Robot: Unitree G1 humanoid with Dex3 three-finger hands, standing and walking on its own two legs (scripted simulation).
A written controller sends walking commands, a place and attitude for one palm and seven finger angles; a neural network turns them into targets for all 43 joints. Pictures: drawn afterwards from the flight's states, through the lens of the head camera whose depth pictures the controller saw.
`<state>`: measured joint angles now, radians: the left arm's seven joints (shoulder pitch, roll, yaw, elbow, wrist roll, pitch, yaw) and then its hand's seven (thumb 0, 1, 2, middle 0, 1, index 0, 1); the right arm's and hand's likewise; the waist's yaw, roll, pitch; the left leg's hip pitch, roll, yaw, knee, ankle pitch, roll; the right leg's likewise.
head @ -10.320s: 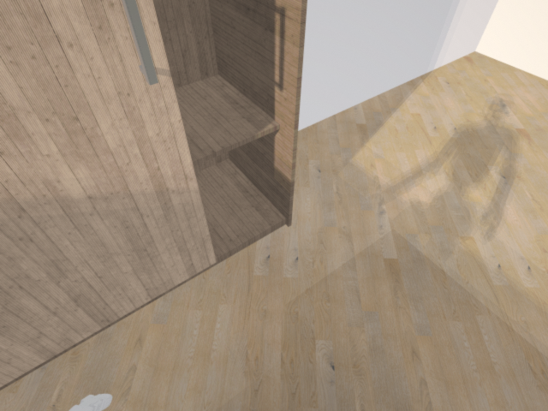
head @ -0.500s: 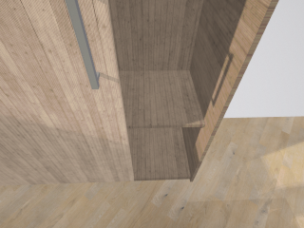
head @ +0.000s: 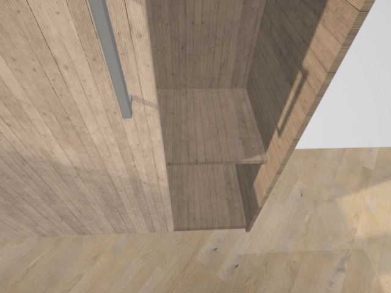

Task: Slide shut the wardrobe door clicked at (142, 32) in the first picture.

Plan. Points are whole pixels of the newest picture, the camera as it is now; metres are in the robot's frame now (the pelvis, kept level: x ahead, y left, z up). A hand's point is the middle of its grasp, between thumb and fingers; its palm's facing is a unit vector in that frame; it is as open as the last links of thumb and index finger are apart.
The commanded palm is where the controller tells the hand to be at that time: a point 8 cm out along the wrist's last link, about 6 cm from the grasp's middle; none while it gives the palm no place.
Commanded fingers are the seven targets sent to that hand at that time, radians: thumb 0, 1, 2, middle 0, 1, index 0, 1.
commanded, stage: look again from close up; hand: left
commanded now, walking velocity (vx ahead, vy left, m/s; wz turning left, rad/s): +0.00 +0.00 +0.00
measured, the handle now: (115, 57) +0.46 +0.18 +0.24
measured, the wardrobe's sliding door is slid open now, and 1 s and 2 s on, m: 0.38 0.38 0.38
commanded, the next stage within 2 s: raise the hand with hooked fingers in 0.04 s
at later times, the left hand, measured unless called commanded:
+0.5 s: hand (115, 266) +0.16 +0.16 +0.02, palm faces +0.06 -1.00 -0.01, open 8.2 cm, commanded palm +0.12 +0.24 +0.01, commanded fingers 0.00 0.46 0.71 -0.23 -0.58 -0.23 -0.58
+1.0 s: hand (63, 236) +0.18 +0.22 +0.10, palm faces +0.13 -0.99 -0.06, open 11.2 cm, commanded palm +0.14 +0.27 +0.11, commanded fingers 0.00 -0.13 0.46 -0.27 -0.96 -0.27 -0.96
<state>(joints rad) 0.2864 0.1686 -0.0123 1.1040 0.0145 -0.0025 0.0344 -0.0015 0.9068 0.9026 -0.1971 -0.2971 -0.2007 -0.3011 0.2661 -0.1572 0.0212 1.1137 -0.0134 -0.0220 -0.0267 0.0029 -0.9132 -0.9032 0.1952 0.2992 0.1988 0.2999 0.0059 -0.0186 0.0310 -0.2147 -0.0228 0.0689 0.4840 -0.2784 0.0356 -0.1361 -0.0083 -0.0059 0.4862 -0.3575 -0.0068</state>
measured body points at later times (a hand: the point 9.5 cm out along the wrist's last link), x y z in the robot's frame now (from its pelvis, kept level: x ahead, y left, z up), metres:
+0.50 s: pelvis -0.04 -0.04 -0.04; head -0.02 -0.04 +0.41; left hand +0.16 +0.21 +0.02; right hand +0.18 -0.29 -0.09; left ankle -0.01 +0.10 -0.74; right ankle -0.06 -0.11 -0.74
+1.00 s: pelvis -0.04 -0.03 -0.02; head -0.04 -0.05 +0.43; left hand +0.17 +0.28 +0.10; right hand +0.11 -0.26 -0.10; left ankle -0.01 +0.10 -0.74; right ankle -0.06 -0.11 -0.74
